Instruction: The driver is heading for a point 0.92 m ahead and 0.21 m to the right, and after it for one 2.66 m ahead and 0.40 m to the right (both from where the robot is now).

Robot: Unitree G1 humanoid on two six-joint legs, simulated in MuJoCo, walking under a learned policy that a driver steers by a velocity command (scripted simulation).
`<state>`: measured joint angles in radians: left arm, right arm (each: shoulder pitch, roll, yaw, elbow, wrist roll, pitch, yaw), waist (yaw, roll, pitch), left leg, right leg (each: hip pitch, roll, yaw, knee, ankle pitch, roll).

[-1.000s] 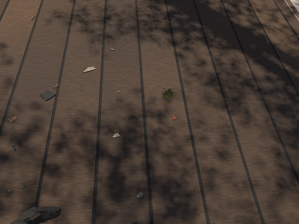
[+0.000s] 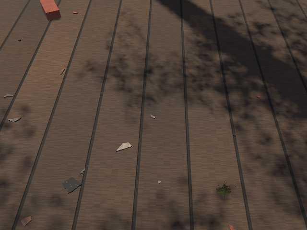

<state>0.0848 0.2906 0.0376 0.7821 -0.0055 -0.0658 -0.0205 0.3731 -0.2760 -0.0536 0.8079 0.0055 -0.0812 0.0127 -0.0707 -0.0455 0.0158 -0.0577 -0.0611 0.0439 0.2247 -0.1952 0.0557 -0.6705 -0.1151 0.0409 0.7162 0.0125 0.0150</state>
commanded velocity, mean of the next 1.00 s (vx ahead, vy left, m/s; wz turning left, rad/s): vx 0.50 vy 0.00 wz -0.06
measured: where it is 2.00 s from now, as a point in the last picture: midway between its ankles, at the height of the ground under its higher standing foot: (171, 137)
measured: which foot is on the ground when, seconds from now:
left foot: down 0.00-0.20, up 0.22-0.70, down 0.72-1.00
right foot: up 0.00-0.16, down 0.18-0.74, up 0.76-1.00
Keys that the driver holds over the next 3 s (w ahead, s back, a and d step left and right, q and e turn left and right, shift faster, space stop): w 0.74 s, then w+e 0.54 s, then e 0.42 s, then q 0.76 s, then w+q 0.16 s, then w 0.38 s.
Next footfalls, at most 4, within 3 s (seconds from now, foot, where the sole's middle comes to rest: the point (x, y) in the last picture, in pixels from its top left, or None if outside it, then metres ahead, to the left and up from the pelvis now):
0.18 right None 0.28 -0.15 -0.78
0.72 left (127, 208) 0.59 0.09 -0.78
1.26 right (179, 154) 0.86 -0.18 -0.78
1.72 left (156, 117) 1.10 -0.08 -0.78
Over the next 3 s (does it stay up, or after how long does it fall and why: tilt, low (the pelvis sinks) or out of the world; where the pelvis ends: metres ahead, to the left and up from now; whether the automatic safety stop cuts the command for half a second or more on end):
stays up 1.09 -0.16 -0.01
